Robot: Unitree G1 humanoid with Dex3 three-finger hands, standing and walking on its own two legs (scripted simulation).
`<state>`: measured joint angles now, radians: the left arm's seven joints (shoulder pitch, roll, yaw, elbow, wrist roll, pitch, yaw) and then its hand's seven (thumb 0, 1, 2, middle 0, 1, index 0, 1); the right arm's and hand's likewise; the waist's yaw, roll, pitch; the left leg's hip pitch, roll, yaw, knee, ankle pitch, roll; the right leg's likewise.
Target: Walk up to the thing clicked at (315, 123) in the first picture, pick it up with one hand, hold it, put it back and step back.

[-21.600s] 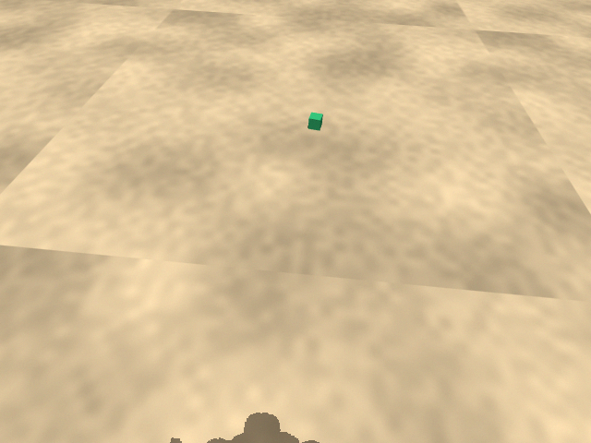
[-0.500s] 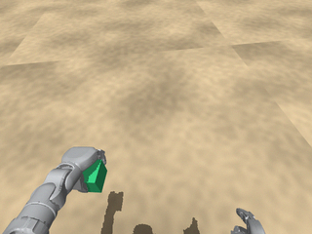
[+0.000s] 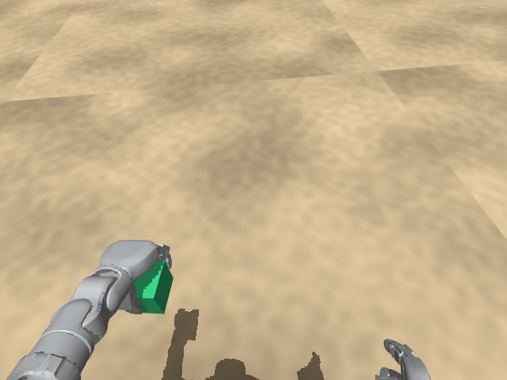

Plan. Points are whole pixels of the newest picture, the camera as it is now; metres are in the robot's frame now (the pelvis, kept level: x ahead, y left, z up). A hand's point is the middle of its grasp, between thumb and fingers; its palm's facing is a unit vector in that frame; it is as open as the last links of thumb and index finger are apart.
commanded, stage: crouch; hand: left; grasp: from above
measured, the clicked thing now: (145, 286) +0.29 +0.22 -0.07
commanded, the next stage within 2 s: none
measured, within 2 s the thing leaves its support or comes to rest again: neither
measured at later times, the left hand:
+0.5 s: hand (146, 296) +0.29 +0.23 -0.12, palm faces -0.47 +0.03 -0.88, open 10.1 cm
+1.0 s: hand (172, 311) +0.35 +0.25 -0.37, palm faces -0.46 +0.06 -0.89, open 10.1 cm
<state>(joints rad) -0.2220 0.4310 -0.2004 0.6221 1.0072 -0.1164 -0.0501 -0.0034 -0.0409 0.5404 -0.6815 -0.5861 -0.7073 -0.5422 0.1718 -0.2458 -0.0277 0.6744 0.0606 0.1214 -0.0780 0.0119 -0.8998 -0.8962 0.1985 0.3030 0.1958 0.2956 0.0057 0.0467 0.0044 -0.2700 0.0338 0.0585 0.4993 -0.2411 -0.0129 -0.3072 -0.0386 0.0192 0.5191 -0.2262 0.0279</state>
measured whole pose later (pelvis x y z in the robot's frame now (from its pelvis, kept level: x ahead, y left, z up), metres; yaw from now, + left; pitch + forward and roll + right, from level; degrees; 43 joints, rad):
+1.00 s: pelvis -0.06 +0.01 -0.24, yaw +1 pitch +33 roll -3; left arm -0.70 0.48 -0.06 1.22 1.23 -0.15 0.35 0.00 -0.05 0.54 -0.69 -0.58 -0.72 -0.54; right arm 0.22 -0.23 -0.07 0.75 -0.06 0.00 0.00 0.01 -0.90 -0.90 0.20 0.30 0.20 0.30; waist -0.16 0.05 -0.19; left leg -1.70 0.03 -0.02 1.74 -0.62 0.01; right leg -1.68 -0.05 0.01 1.69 -0.58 0.05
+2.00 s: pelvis -0.07 +0.01 -0.41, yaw -2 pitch +35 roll -6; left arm -0.93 0.67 0.06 1.43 1.33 -0.26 0.40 -0.01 -0.03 0.54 -0.66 -0.60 -0.69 -0.56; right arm 0.17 -0.26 -0.01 0.77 -0.14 -0.05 0.13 0.00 -0.92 -0.90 0.20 0.30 0.20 0.30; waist -0.23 0.01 -0.08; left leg -2.24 0.01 -0.11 2.31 -0.68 -0.01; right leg -2.20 -0.03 -0.01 2.23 -0.65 0.05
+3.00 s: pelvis -0.07 +0.01 -0.47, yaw -6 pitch +31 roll -10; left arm -0.96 0.85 0.17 1.62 1.41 -0.32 0.55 -0.01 -0.02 0.53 -0.66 -0.60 -0.69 -0.56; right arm 0.11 -0.30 0.10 0.76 -0.26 -0.09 0.20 0.00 -0.91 -0.89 0.20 0.30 0.20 0.30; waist -0.31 -0.06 0.05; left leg -2.37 0.00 -0.20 2.55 -0.72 -0.03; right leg -2.30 0.00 -0.07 2.41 -0.66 0.06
